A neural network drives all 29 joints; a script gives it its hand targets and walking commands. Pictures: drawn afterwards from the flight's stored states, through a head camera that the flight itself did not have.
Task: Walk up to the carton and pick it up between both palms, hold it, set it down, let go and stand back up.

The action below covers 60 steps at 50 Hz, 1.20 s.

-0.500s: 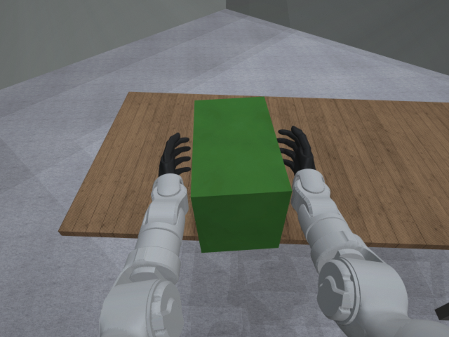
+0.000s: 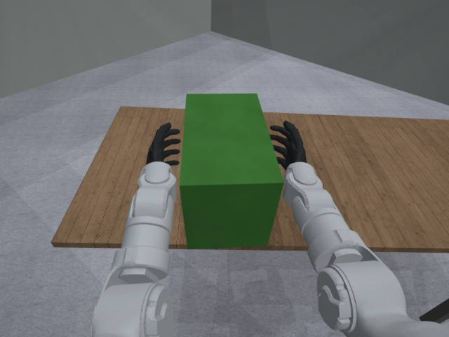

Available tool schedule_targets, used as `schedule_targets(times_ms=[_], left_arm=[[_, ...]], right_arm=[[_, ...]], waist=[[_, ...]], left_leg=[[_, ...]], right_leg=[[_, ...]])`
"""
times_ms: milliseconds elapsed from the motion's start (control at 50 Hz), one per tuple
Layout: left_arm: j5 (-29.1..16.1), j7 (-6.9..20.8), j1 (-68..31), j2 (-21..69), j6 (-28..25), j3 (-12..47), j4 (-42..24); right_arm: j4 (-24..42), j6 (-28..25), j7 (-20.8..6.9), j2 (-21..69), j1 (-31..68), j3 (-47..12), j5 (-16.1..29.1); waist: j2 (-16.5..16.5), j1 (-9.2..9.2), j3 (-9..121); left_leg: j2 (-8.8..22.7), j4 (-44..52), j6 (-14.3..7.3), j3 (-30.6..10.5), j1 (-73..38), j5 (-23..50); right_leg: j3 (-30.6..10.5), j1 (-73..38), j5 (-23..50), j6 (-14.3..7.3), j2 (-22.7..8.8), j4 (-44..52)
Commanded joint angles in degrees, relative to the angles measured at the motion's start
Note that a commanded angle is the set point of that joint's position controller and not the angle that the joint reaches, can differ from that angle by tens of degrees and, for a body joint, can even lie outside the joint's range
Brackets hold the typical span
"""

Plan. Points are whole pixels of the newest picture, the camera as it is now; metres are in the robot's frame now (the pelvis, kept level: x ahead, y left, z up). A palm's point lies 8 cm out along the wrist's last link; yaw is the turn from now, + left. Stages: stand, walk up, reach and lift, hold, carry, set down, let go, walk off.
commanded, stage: reach and lift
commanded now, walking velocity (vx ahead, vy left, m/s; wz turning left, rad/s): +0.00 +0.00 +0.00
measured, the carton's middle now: (224, 165) +0.45 +0.00 +0.08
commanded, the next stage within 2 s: hold in 1.26 s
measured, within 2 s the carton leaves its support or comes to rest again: neither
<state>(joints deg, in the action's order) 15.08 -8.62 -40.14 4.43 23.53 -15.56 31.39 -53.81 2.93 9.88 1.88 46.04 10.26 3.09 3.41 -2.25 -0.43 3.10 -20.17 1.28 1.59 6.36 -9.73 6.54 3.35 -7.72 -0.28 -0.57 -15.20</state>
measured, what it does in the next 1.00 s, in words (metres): stands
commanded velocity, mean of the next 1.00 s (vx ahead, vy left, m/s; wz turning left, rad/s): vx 0.00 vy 0.00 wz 0.00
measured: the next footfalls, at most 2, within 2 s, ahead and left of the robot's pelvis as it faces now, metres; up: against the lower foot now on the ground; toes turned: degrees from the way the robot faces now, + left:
none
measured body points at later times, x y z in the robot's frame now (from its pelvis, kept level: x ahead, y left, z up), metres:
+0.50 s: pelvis +0.00 +0.00 +0.00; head -0.03 +0.02 +0.45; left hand +0.39 +0.13 +0.17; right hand +0.39 -0.13 +0.17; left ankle +0.02 +0.13 -0.75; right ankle +0.01 -0.12 -0.75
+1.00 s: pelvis -0.01 +0.00 +0.00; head -0.05 +0.04 +0.45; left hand +0.39 +0.13 +0.19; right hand +0.39 -0.13 +0.19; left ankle +0.02 +0.13 -0.75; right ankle +0.01 -0.11 -0.75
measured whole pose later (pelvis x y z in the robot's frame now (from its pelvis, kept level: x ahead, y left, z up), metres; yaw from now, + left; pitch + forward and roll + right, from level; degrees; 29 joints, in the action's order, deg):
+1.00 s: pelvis -0.01 +0.00 +0.00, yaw +0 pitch -8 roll -1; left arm 21.8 -2.5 -45.4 4.6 36.8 -19.7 22.8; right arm -47.4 12.5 12.4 2.1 49.4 8.0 5.2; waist 4.4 -4.7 -1.8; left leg 2.2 -18.9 1.0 1.3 2.2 -8.8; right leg 4.9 0.5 -7.7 -0.1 -0.8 -16.0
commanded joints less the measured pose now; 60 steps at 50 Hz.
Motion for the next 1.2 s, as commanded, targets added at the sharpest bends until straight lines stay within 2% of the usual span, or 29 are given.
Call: schedule_targets(times_ms=[0,20,40,80,140,220,300,320,360,380,400,460,480,540,560,600,640,660,700,760,800,860,900,940,960,1080,1140,1160,1180], left_arm=[[-6.87,7.7,-43.47,37.89,-1.79,27.24,-10.32],[-5.75,7.91,-42.35,36.83,-1.04,25.29,-9.03],[-5.23,8.19,-42.3,36.04,-0.31,24.47,-8.79],[-3.7,9.01,-39.87,35.1,1.33,21.7,-8.22],[-2.04,10.18,-40.98,33.93,2.61,19.57,-10.71],[-3.08,11.17,-37.4,34.49,4.06,22.3,-15.34],[-1.23,13.08,-33.95,32.88,6.15,21.03,-18.66],[-1.16,13.57,-33.71,32.1,6.71,20.74,-20.04],[-2.6,13.9,-34.1,34.09,7.29,24.61,-23.81],[-3.57,13.74,-34.85,34.79,7.58,26.95,-25.83],[-2.8,13.8,-33.68,33.84,8.37,25.9,-23.87],[-2.87,14.26,-32.31,33.05,10.31,26.56,-25.86],[-2.91,14.51,-32.03,33.56,10.71,26.74,-25.62],[-2.33,14.81,-33.97,33.22,11.42,26.18,-24.76],[-1.86,14.89,-34.13,33.26,11.75,25.94,-24.04],[-1.67,14.99,-37.72,33.56,11.82,25.29,-21.5],[-1.98,14.57,-40.17,34.97,11.65,25.46,-20.41],[-2.52,14.27,-40.0,35.74,11.58,25.68,-19.2],[-1.44,13.81,-42.3,35.82,11.18,24.5,-15.81],[-1.63,13.46,-43.18,35.08,10.82,22.61,-12.67],[-2.25,13.02,-44.16,35.87,10.11,23.17,-12.61],[-0.84,12.98,-44.35,34.73,9.91,20.0,-10.03],[-0.92,13.27,-43.64,34.06,9.71,18.98,-12.15],[-1.1,13.65,-42.68,33.69,9.91,19.25,-12.2],[-1.0,13.75,-42.43,33.47,9.98,19.37,-12.89],[-1.91,14.82,-37.97,33.35,11.27,23.77,-24.4],[-1.26,15.47,-37.42,32.16,12.38,24.03,-26.9],[-0.94,15.57,-37.1,31.77,12.94,23.89,-27.72],[-1.21,15.55,-36.82,31.84,13.18,25.58,-29.19]], right_arm=[[16.85,-0.88,-4.84,32.79,45.04,-17.63,3.56],[16.18,-0.04,-4.69,32.64,44.86,-17.07,3.48],[15.38,0.89,-4.55,32.66,43.6,-17.08,3.1],[15.12,2.01,-4.47,32.31,43.75,-16.48,3.07],[14.23,2.99,-4.17,32.71,41.89,-16.35,3.17],[22.05,2.79,-2.86,32.41,42.35,-22.21,6.69],[26.45,4.68,-1.02,33.55,39.11,-25.89,8.51],[27.84,5.02,-0.53,33.02,38.13,-26.8,8.79],[33.09,4.8,0.13,34.14,38.74,-29.76,10.1],[36.2,4.73,0.3,34.51,39.79,-31.27,10.9],[34.61,5.56,0.54,33.74,38.53,-30.14,10.44],[36.05,6.93,1.28,33.44,36.97,-30.84,9.97],[37.91,6.68,1.22,33.32,38.79,-30.88,10.14],[35.01,7.86,0.55,34.49,38.36,-28.81,8.6],[34.75,7.87,0.3,34.47,38.35,-28.69,8.21],[32.13,7.89,-0.51,34.07,40.94,-25.36,6.75],[29.77,7.32,-1.49,34.32,42.62,-23.36,6.0],[30.28,6.8,-1.83,34.16,43.98,-22.49,5.3],[25.44,6.79,-2.75,34.83,45.14,-20.43,3.91],[23.16,5.8,-3.38,34.0,47.48,-17.75,3.26],[23.48,5.05,-3.44,34.6,48.66,-18.13,3.57],[18.65,5.41,-3.52,33.73,47.34,-16.46,3.26],[19.59,5.49,-3.06,34.19,47.36,-17.21,4.17],[22.41,5.52,-2.5,34.04,48.15,-18.88,5.52],[21.36,5.81,-2.17,33.89,46.34,-19.72,5.82],[31.54,6.87,0.19,33.99,42.73,-28.21,11.9],[34.17,8.75,1.34,34.23,40.59,-30.65,12.69],[34.49,9.31,1.52,33.92,39.78,-31.26,12.95],[35.57,9.59,1.63,34.15,39.47,-31.9,13.46]], waist=[[-5.76,-2.86,29.08],[-5.94,-1.93,27.28],[-5.19,-2.57,25.58],[-4.85,-1.23,22.75],[-5.78,-1.53,21.78],[-5.68,-2.64,28.21],[-3.76,-2.82,25.06],[-3.26,-2.4,23.93],[-3.73,-3.33,26.15],[-3.66,-3.51,27.37],[-3.18,-4.33,24.05],[-3.07,-4.52,22.91],[-3.09,-3.77,22.37],[-2.51,-3.5,19.33],[-3.4,-3.04,19.46],[-4.37,-3.95,17.56],[-4.65,-3.35,17.11],[-4.56,-3.69,19.22],[-5.29,-3.45,18.03],[-4.78,-2.93,19.83],[-5.4,-3.35,22.94],[-5.8,-3.43,20.4],[-4.25,-2.65,20.37],[-3.88,-2.83,22.46],[-4.89,-3.57,22.93],[-5.4,-3.86,25.25],[-3.57,-4.05,22.71],[-3.71,-3.57,21.48],[-4.8,-4.22,22.01]], left_leg=[[-3.71,-0.24,1.23,-1.11,-13.49,14.64],[-3.66,0.2,0.91,-0.89,-12.57,12.86],[-3.91,0.73,0.65,-0.78,-11.7,11.81],[-3.84,2.19,0.03,-0.39,-11.14,9.49],[-4.66,2.19,0.08,0.61,-10.44,10.82],[-5.0,-0.92,1.09,0.0,-13.63,20.84],[-5.67,-0.83,0.8,0.07,-13.38,21.61],[-5.62,-0.51,0.88,0.07,-13.09,21.12],[-5.94,-1.34,1.52,-0.28,-13.33,23.56],[-5.85,-1.87,1.69,-0.89,-13.83,24.69],[-5.63,-1.38,1.42,-1.12,-13.76,23.3],[-5.55,-0.68,1.27,-0.99,-14.32,20.89],[-5.36,-0.52,1.24,-0.58,-14.31,20.08],[-5.18,1.41,0.29,-0.21,-12.79,13.85],[-5.18,2.0,0.26,-0.01,-12.55,12.21],[-4.75,2.79,-0.07,-0.12,-11.31,7.57],[-4.11,3.82,-0.19,0.0,-10.05,3.55],[-3.89,3.92,-0.35,-0.13,-10.53,2.44],[-3.8,5.25,-0.71,-0.05,-8.53,-2.85],[-3.57,5.47,-0.99,-0.18,-8.51,-3.56],[-3.65,4.52,-0.67,-0.3,-9.91,-0.32],[-3.9,4.4,-1.1,0.27,-9.88,1.73],[-4.02,3.78,-1.26,0.51,-10.16,4.61],[-4.4,2.51,-0.79,0.86,-11.71,8.63],[-4.76,2.13,-0.52,0.97,-12.49,10.48],[-5.25,-1.75,1.11,-0.2,-15.17,24.36],[-5.72,-1.36,0.66,-0.28,-14.07,22.1],[-5.56,-0.74,0.63,-0.28,-13.85,20.68],[-5.71,-0.95,0.89,-0.34,-14.21,20.96]], right_leg=[[-0.04,-1.68,10.2,1.97,3.96,0.07],[-0.55,-1.51,8.76,1.96,3.74,0.23],[-0.49,-2.45,8.69,2.11,3.6,0.32],[-0.62,-2.38,6.07,2.31,3.58,0.43],[-1.07,-5.09,8.56,2.56,2.99,-0.06],[-1.01,-10.13,22.26,3.05,3.58,-2.08],[-1.24,-13.03,28.36,4.08,3.33,-2.94],[-1.36,-13.06,27.55,4.2,3.45,-2.62],[-1.08,-13.95,30.19,4.36,3.63,-3.23],[-0.86,-13.44,29.72,4.51,3.83,-3.17],[-0.8,-11.86,27.62,4.38,3.87,-2.5],[-1.09,-11.36,25.54,4.34,3.7,-1.95],[-0.89,-10.5,22.78,4.27,3.87,-1.45],[-0.82,-7.7,14.71,3.97,3.64,-0.17],[-0.67,-7.1,11.95,3.81,3.6,0.09],[-0.31,-4.86,4.73,3.04,3.32,0.99],[-0.3,-3.25,-0.6,2.49,3.07,1.26],[-0.25,-2.64,-1.53,2.31,3.1,1.23],[-0.41,-1.7,-5.57,2.11,2.74,1.67],[-0.57,-2.25,-5.74,2.01,2.74,1.28],[-0.41,-2.61,-3.1,1.95,3.04,0.85],[-0.46,-2.81,-2.55,1.78,3.08,1.33],[-0.56,-4.72,0.26,2.18,3.42,0.97],[-0.67,-7.11,4.41,2.44,3.28,1.11],[-0.82,-7.44,6.72,2.36,3.27,0.84],[-0.88,-13.87,23.03,3.48,4.03,-1.88],[-1.25,-15.03,24.59,4.31,3.84,-1.75],[-1.29,-14.75,23.52,4.35,3.76,-1.54],[-1.32,-14.71,23.68,4.31,3.55,-1.8]])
